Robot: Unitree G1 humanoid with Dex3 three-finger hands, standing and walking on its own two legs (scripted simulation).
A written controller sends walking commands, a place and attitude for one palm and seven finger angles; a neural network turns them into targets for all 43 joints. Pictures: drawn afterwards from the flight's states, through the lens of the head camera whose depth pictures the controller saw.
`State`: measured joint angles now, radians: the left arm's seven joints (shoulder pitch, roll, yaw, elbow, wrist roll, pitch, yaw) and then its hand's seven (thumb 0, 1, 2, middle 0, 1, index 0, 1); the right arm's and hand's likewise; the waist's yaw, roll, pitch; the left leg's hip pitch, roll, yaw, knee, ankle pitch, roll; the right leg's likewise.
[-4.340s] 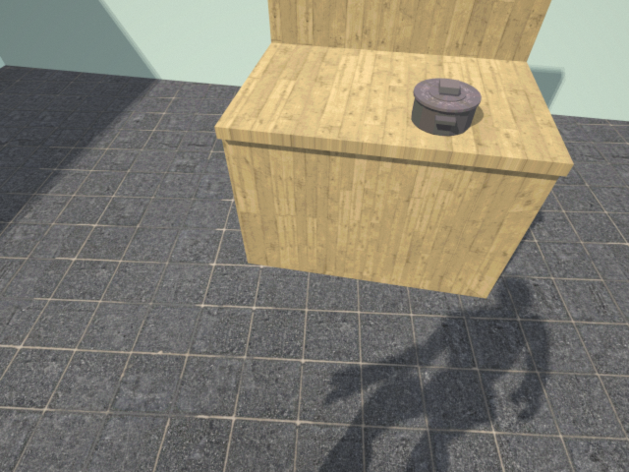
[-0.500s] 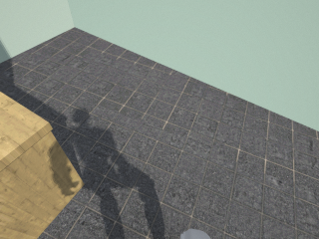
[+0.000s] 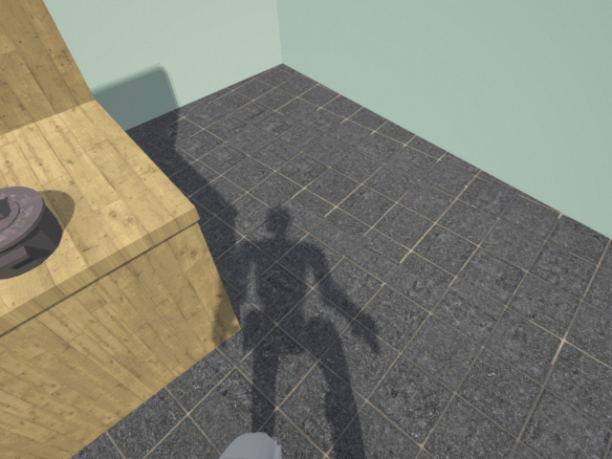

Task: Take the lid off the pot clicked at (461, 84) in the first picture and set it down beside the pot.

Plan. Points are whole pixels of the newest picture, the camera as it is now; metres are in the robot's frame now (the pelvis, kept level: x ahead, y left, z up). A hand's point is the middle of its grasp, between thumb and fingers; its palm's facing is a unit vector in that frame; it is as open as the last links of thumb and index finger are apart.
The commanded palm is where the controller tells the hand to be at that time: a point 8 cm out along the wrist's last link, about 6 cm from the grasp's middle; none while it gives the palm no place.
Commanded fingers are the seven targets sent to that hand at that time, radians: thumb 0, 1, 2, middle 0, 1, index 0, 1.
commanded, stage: turn to face it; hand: left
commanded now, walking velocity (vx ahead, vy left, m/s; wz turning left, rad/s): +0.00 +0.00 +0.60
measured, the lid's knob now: out of the picture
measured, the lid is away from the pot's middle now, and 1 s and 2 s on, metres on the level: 0.00 0.00 0.00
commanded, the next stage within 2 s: take the last steps up to it in 1.06 s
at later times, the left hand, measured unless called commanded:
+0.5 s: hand out of the picture +0.02 +0.30 -0.17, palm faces +0.33 -0.91 -0.25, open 7.4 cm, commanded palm none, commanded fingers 0.00 0.90 0.90 -0.20 -0.30 -0.20 -0.30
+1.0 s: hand out of the picture -0.01 +0.23 -0.14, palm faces +0.54 -0.79 -0.28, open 7.4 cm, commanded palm none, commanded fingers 0.00 0.90 0.90 -0.20 -0.30 -0.20 -0.30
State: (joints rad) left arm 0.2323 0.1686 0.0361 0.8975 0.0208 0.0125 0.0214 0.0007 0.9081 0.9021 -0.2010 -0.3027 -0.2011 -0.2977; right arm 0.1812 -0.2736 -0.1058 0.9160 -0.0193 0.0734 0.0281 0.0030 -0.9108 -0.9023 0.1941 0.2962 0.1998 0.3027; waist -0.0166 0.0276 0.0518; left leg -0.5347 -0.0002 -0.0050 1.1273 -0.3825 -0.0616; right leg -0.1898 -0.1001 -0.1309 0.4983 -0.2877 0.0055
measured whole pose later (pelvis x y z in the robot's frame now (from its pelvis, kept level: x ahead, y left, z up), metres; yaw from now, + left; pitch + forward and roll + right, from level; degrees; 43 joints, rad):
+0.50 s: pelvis +0.00 +0.07 +0.00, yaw +18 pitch +0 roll -2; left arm 0.17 0.28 0.08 0.90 0.01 0.05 0.01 0.00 0.91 0.90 -0.20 -0.30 -0.20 -0.30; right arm 0.19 -0.21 -0.05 0.91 -0.01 0.03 0.01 0.00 -0.91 -0.90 0.20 0.30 0.20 0.30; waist 0.00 -0.03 0.08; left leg -0.23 -0.05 -0.03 0.47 -0.23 0.07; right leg -0.50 -0.10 0.00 1.09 -0.34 0.10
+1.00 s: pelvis +0.01 +0.02 +0.00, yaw +34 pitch -1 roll +2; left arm 0.21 0.18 0.03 0.88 0.01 0.01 0.02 0.00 0.91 0.90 -0.20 -0.30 -0.20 -0.30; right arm 0.24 -0.27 -0.09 0.95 -0.02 0.08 0.02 0.00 -0.91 -0.90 0.19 0.30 0.20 0.30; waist -0.04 0.04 0.06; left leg -0.48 -0.01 -0.05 1.12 -0.38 -0.05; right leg -0.19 -0.06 -0.10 0.47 -0.26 -0.02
